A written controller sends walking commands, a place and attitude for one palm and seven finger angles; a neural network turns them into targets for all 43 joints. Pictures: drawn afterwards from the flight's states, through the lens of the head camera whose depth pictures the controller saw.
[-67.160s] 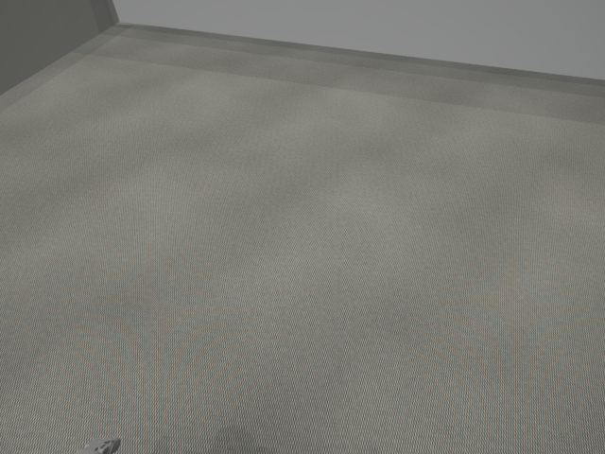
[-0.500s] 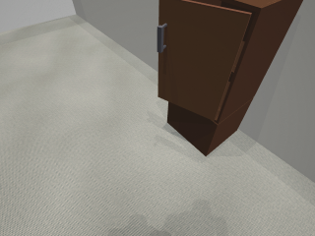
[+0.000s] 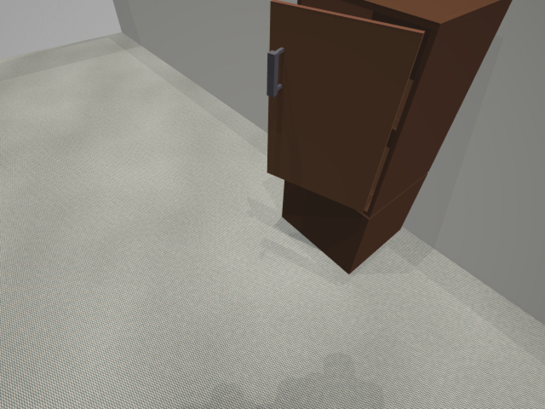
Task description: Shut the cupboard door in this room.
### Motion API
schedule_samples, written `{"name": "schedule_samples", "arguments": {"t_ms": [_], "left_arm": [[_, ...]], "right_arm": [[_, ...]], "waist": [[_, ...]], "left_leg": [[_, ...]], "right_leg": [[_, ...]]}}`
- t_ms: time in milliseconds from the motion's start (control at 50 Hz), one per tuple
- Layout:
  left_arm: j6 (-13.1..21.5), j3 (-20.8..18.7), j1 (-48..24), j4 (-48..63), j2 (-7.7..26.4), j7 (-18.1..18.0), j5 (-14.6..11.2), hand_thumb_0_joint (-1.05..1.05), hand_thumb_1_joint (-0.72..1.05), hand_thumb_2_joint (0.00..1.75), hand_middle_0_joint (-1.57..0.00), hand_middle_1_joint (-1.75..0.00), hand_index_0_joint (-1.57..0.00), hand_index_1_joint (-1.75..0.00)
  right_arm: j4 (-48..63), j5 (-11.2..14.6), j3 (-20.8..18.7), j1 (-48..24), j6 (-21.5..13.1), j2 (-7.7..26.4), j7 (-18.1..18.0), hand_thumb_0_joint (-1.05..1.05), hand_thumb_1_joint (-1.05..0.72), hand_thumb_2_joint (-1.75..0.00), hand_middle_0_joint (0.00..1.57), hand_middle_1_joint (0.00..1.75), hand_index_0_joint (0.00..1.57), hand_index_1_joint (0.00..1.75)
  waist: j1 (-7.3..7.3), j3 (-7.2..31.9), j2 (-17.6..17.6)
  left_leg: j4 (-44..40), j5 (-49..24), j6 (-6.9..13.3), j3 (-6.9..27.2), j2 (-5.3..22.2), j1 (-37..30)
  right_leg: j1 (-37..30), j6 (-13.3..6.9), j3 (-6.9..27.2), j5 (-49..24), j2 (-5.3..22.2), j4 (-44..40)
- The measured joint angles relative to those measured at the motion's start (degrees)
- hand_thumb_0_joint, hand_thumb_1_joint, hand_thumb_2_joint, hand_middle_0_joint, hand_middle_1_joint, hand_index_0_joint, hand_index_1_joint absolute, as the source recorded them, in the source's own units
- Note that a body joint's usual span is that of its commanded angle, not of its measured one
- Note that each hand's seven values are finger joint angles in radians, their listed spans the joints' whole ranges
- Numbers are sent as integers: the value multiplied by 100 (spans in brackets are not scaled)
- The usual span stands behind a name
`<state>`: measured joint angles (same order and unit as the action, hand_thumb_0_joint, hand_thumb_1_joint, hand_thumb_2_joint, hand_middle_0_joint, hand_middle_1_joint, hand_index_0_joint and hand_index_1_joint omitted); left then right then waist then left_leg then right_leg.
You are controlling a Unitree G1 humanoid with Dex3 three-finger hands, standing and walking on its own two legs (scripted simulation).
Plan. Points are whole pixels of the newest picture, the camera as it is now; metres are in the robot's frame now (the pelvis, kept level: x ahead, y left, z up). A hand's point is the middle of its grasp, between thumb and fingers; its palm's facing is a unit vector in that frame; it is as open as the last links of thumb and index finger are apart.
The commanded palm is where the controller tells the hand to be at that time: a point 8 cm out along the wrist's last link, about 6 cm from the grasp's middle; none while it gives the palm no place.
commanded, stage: look to check the result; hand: left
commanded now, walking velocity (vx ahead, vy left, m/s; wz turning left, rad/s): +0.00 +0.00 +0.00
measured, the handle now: (276, 72) +0.97 +0.04 +0.05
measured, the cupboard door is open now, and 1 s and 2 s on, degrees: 18 18 18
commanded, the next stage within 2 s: walk to a spot facing it in 0.56 s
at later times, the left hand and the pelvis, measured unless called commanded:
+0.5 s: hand out of the picture -0.01 +0.18 -0.18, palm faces +0.02 -0.98 -0.20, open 7.4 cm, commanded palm none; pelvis +0.00 +0.01 +0.00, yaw -1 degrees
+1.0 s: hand out of the picture +0.01 +0.21 -0.19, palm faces +0.15 -0.96 -0.22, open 7.4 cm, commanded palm none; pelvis -0.01 +0.01 -0.02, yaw +8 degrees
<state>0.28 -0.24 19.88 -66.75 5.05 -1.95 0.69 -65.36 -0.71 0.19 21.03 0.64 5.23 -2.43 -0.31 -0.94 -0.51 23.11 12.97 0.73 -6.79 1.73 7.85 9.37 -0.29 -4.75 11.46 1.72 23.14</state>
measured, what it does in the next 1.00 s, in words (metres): stands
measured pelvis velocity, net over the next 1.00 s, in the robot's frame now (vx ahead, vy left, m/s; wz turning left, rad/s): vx -0.01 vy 0.01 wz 0.13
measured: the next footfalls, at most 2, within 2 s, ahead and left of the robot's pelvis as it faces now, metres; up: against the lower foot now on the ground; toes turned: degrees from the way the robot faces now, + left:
right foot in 1.36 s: +0.07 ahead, -0.14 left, +0.00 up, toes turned +24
left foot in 1.76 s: +0.05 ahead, +0.19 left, +0.00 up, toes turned +46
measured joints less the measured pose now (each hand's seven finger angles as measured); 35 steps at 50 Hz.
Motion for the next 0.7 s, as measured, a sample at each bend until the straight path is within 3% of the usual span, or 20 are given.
{"name": "schedule_samples", "arguments": {"t_ms": [700], "left_arm": [[24, -64, -520, 152, 522, 64, 24, 1, 90, 90, -20, -30, -20, -30]], "right_arm": [[114, 3, -77, -496, -39, 512, 76, 0, -90, -90, 20, 30, 20, 30]], "waist": [[-18, -136, 47]], "left_leg": [[-185, -104, 46, -71, -61, -84]], "right_leg": [[-21, 44, 74, -87, 43, -98]]}}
